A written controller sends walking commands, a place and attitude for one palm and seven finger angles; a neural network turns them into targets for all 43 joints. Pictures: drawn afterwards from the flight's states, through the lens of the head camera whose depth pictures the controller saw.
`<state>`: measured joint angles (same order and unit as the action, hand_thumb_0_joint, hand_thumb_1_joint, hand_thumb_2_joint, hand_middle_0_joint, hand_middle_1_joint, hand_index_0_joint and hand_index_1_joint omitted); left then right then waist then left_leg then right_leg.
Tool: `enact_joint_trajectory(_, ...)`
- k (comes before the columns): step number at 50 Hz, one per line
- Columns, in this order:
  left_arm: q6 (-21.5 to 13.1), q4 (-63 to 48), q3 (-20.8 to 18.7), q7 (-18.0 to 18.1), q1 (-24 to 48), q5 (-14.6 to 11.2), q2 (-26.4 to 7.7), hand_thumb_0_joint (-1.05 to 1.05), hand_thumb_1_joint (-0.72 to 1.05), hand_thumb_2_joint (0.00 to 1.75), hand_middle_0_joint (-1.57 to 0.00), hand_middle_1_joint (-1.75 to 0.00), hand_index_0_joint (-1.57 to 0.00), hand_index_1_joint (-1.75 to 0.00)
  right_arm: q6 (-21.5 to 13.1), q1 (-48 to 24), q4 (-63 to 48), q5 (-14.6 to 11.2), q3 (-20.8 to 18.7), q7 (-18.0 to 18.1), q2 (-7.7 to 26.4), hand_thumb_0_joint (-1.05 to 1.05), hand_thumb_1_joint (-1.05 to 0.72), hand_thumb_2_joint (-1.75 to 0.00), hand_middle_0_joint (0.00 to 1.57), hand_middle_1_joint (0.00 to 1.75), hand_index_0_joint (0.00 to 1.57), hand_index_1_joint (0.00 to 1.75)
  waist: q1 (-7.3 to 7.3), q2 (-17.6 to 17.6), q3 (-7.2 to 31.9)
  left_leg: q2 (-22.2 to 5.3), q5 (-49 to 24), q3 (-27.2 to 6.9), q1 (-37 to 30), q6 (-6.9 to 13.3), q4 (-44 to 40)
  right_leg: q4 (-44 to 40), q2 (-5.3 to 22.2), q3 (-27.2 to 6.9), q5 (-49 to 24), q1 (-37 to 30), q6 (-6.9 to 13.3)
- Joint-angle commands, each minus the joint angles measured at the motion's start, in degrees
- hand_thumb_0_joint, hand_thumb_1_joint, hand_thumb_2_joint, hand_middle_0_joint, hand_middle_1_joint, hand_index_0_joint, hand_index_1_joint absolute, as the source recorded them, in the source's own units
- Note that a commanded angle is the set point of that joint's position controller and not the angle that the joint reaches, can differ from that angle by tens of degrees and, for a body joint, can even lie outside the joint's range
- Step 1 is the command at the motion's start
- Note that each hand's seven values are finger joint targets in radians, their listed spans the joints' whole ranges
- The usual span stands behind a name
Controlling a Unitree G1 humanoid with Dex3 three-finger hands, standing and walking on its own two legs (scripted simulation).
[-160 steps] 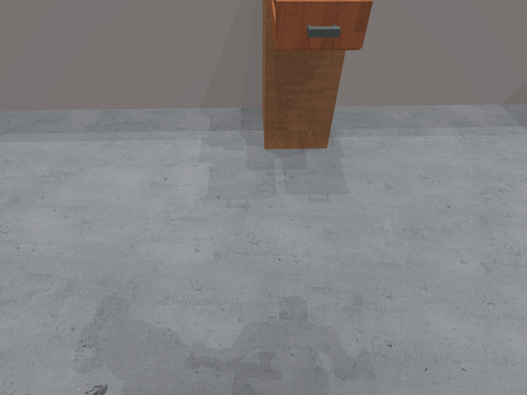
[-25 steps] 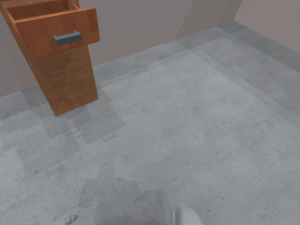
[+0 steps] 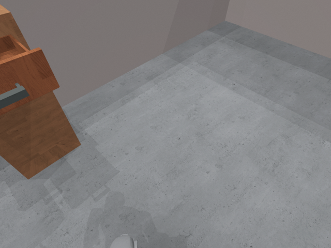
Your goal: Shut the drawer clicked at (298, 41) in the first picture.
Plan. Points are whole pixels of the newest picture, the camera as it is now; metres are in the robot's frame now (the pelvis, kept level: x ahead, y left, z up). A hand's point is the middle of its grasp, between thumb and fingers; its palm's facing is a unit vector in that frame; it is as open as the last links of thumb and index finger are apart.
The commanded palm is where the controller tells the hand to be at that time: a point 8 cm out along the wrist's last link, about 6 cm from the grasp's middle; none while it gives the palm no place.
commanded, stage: walk to a spot facing it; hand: left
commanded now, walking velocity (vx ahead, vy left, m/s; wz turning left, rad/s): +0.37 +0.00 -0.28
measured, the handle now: (5, 95) +0.53 +0.54 +0.04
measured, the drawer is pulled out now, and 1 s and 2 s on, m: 0.30 0.30 0.30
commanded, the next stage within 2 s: turn to face it in 0.52 s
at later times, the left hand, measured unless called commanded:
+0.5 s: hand (103, 194) +0.30 +0.21 -0.17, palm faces -0.19 -0.97 -0.14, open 7.4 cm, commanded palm none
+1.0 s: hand (140, 152) +0.46 +0.11 -0.16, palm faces -0.20 -0.97 -0.14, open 7.3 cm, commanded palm none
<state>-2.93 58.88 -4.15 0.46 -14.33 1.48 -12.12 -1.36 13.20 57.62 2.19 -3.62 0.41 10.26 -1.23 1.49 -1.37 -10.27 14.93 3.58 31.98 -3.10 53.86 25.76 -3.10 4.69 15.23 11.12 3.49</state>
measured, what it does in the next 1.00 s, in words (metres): walks ahead: left foot, then right foot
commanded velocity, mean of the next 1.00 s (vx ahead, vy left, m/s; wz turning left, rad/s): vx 0.12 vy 0.00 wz -0.08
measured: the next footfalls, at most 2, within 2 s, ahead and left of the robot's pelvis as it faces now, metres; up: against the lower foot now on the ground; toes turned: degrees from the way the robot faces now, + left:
left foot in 0.14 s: +0.19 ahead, +0.15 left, +0.00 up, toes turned +6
right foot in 0.66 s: +0.37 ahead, -0.12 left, +0.00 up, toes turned -26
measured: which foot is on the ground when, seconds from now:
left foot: up 0.00-0.12, down 0.14-0.66, up 0.68-1.00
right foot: down 0.00-0.16, up 0.18-0.64, down 0.66-1.00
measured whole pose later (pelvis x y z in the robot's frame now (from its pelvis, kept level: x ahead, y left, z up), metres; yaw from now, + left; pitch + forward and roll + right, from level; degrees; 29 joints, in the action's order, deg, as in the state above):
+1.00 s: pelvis +0.30 -0.01 -0.01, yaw -11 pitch -1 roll -1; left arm 0.6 54.2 -1.4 1.3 -5.7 1.6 -6.3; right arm 2.8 16.1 57.9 1.4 -2.5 0.2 8.6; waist -2.3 0.7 -1.7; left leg -5.9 24.8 5.8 24.3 -2.5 52.5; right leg 30.0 3.4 15.6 12.1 16.5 3.8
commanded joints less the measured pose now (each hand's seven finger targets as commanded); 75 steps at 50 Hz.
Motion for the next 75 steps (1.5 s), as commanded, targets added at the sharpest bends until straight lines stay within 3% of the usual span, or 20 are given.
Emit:
enact_joint_trajectory(1,-1.03,-2.14,-0.59,-0.47,-3.44,0.03,-6.99,0.00,0.90,0.90,-0.20,-0.30,-0.20,-0.30,-1.35,-1.25,-4.49,-0.52,0.20,-1.79,2.09,0.00,-0.90,-0.90,0.20,0.30,0.20,0.30,1.95,-9.90,-2.47,2.60,-1.88,2.20,-5.53,0.19,-11.53,-11.75,14.35,-12.99,-3.00,3.51,6.70)
enact_joint_trajectory(4,-0.51,-1.84,-0.85,-0.55,-3.96,-0.24,-8.47,0.00,0.90,0.90,-0.20,-0.30,-0.20,-0.30,-2.07,-2.40,-5.23,-0.66,0.07,-1.66,4.12,0.00,-0.90,-0.90,0.20,0.30,0.20,0.30,1.38,-7.92,-2.62,5.15,-2.47,4.12,-13.17,0.64,-19.64,-8.40,14.26,-13.73,-4.70,2.67,5.47)
enact_joint_trajectory(6,-0.24,-2.46,-0.75,-0.73,-3.31,-0.59,-6.84,0.00,0.90,0.90,-0.20,-0.30,-0.20,-0.30,-2.90,7.61,-2.31,-0.40,-0.96,-0.58,8.59,0.00,-0.90,-0.90,0.20,0.30,0.20,0.30,-3.35,0.47,2.00,2.99,-1.55,0.40,-32.69,2.11,-27.86,8.16,9.62,-10.59,-9.38,10.47,2.53)
enact_joint_trajectory(8,-0.46,-4.87,-0.16,-1.21,-2.80,-0.72,-4.39,0.00,0.90,0.90,-0.20,-0.30,-0.20,-0.30,-2.67,18.11,-0.25,0.27,-2.41,0.06,16.99,0.00,-0.90,-0.90,0.20,0.30,0.20,0.30,-6.77,18.92,7.91,-19.95,7.24,-28.11,-42.36,10.67,-40.45,39.94,1.56,-3.51,17.83,26.42,-1.40)
enact_joint_trajectory(11,0.64,-4.00,-0.81,-2.30,0.23,0.15,-3.97,0.00,0.90,0.90,-0.20,-0.30,-0.20,-0.30,-3.04,6.21,-3.09,-0.35,-0.43,0.55,9.54,0.00,-0.90,-0.90,0.20,0.30,0.20,0.30,-1.56,3.97,-3.37,-15.73,9.25,-15.32,-26.05,9.23,-43.47,47.38,9.09,-5.95,6.00,28.42,-2.07)
enact_joint_trajectory(15,2.91,-3.19,-1.11,-2.68,-3.69,0.48,-1.42,0.00,0.90,0.90,-0.20,-0.30,-0.20,-0.30,-3.99,4.88,-2.68,-1.00,0.04,1.02,6.36,0.00,-0.90,-0.90,0.20,0.30,0.20,0.30,1.65,6.02,-2.30,-9.81,-4.42,0.73,-23.11,6.50,-43.04,44.91,9.87,-3.82,-2.76,25.05,-3.97)
enact_joint_trajectory(26,3.43,-8.58,-0.56,-2.91,10.53,0.19,1.16,0.00,0.90,0.90,-0.20,-0.30,-0.20,-0.30,-2.51,11.68,0.62,-0.62,-0.91,1.21,6.63,0.00,-0.90,-0.90,0.20,0.30,0.20,0.30,-1.59,7.88,-5.18,-9.58,-35.71,13.79,-31.73,7.74,-35.06,18.17,6.87,3.91,-5.27,23.90,-4.13)
enact_joint_trajectory(30,2.25,-6.95,-1.11,-2.38,1.46,0.53,-2.29,0.00,0.90,0.90,-0.20,-0.30,-0.20,-0.30,-1.61,9.16,-0.82,-1.11,-2.16,1.07,9.71,0.00,-0.90,-0.90,0.20,0.30,0.20,0.30,3.60,7.25,2.76,-9.76,-49.05,15.91,-32.91,5.64,-15.88,8.82,1.68,7.05,-5.72,6.97,-1.09)
enact_joint_trajectory(31,1.33,-5.15,-1.83,-1.95,-5.12,0.74,-5.22,0.00,0.90,0.90,-0.20,-0.30,-0.20,-0.30,-1.54,9.09,-1.39,-1.53,-1.77,0.71,9.42,0.00,-0.90,-0.90,0.20,0.30,0.20,0.30,7.21,3.72,7.37,-8.14,-42.40,15.29,-25.57,3.40,-3.97,3.42,3.18,5.27,-14.65,-7.18,-0.24)
enact_joint_trajectory(32,0.36,-3.77,-2.80,-0.98,-10.59,0.72,-11.38,0.00,0.90,0.90,-0.20,-0.30,-0.20,-0.30,-1.43,11.62,-2.19,-2.57,-0.77,0.33,4.78,0.00,-0.90,-0.90,0.20,0.30,0.20,0.30,8.29,-10.45,15.51,-0.20,1.91,13.28,-6.42,0.44,13.12,5.75,20.01,-14.55,-44.10,-26.53,5.70)
enact_joint_trajectory(33,0.44,-2.55,-2.84,-0.35,-13.12,-0.93,-13.82,0.00,0.90,0.90,-0.20,-0.30,-0.20,-0.30,-1.24,10.75,-2.87,-2.58,-0.33,1.20,3.44,0.00,-0.90,-0.90,0.20,0.30,0.20,0.30,7.95,-11.79,20.44,4.89,23.69,5.35,-0.67,-0.42,25.77,5.89,29.31,-22.30,-69.49,-28.63,12.00)
enact_joint_trajectory(34,0.53,-3.78,-2.27,0.38,-10.37,-0.99,-12.74,0.00,0.90,0.90,-0.20,-0.30,-0.20,-0.30,-0.90,9.61,-3.11,-2.41,0.01,1.56,3.06,0.00,-0.90,-0.90,0.20,0.30,0.20,0.30,7.19,-9.24,19.63,3.85,19.50,-2.46,-1.18,0.19,26.67,3.03,28.08,-20.22,-64.57,-22.60,11.86)
enact_joint_trajectory(39,0.94,-7.00,1.08,1.39,9.38,-0.38,-4.55,0.00,0.90,0.90,-0.20,-0.30,-0.20,-0.30,3.21,15.65,2.57,-1.22,1.30,1.13,0.78,0.00,-0.90,-0.90,0.20,0.30,0.20,0.30,-3.14,-5.68,3.88,1.33,8.00,-2.76,-12.10,0.24,12.12,-9.04,20.52,-3.35,-18.86,10.34,4.71)
enact_joint_trajectory(49,2.97,-7.34,-0.96,1.82,4.82,0.15,-6.53,0.00,0.90,0.90,-0.20,-0.30,-0.20,-0.30,3.38,3.96,-3.37,-1.21,0.21,-0.77,1.36,0.00,-0.90,-0.90,0.20,0.30,0.20,0.30,1.87,-8.39,0.23,3.73,11.04,2.30,-8.15,0.66,-4.90,-9.12,24.22,-1.55,-3.87,4.08,4.98)
enact_joint_trajectory(53,3.67,-7.96,-1.51,1.58,3.93,-0.56,-6.25,0.00,0.90,0.90,-0.20,-0.30,-0.20,-0.30,2.90,7.39,-3.95,-0.99,-0.54,-0.93,3.27,0.00,-0.90,-0.90,0.20,0.30,0.20,0.30,-0.33,-3.48,2.46,4.26,0.78,2.60,-18.92,1.66,-22.84,2.16,22.45,4.02,-1.45,8.02,-0.11)
enact_joint_trajectory(55,4.38,-12.04,-0.72,0.75,6.15,-0.96,-1.54,0.00,0.90,0.90,-0.20,-0.30,-0.20,-0.30,2.39,10.12,-5.75,-0.22,-2.41,-0.57,12.25,0.00,-0.90,-0.90,0.20,0.30,0.20,0.30,-2.67,20.08,-0.25,-14.98,-11.26,-26.34,-20.53,12.20,-39.08,25.83,9.68,7.20,18.98,23.67,-7.38)
enact_joint_trajectory(57,4.46,-12.29,-1.33,0.54,9.95,-0.06,-2.26,0.00,0.90,0.90,-0.20,-0.30,-0.20,-0.30,1.81,8.46,-4.85,-0.31,-2.63,0.60,12.26,0.00,-0.90,-0.90,0.20,0.30,0.20,0.30,-2.45,11.29,1.78,-12.26,-12.71,-25.31,-20.19,13.91,-38.59,40.52,8.83,-2.68,14.32,26.74,-6.64)
enact_joint_trajectory(61,4.20,-9.00,-1.53,0.14,4.24,-0.55,-3.75,0.00,0.90,0.90,-0.20,-0.30,-0.20,-0.30,0.67,2.08,-6.64,-0.97,-1.75,1.00,10.41,0.00,-0.90,-0.90,0.20,0.30,0.20,0.30,0.27,5.11,6.00,-5.17,-26.17,-13.45,-26.20,11.45,-34.09,39.48,8.93,-3.89,6.06,23.95,-8.29)
enact_joint_trajectory(70,4.55,-10.69,-0.88,0.66,5.78,-1.07,-4.77,0.00,0.90,0.90,-0.20,-0.30,-0.20,-0.30,2.35,0.92,-6.79,-0.81,-3.16,0.07,13.93,0.00,-0.90,-0.90,0.20,0.30,0.20,0.30,-1.27,7.81,4.50,-3.58,-22.24,-19.13,-24.77,12.86,-33.03,22.10,6.03,-3.39,10.24,15.72,-8.76)
enact_joint_trajectory(75,3.44,-10.04,-1.11,1.11,-2.02,-1.29,-6.85,0.00,0.90,0.90,-0.20,-0.30,-0.20,-0.30,3.10,-4.26,-9.27,-1.29,-3.82,-0.58,14.28,0.00,-0.90,-0.90,0.20,0.30,0.20,0.30,2.67,5.97,6.11,1.23,-17.08,-20.47,-14.21,8.76,-26.61,-1.30,4.90,-2.34,-1.57,-2.37,-7.57)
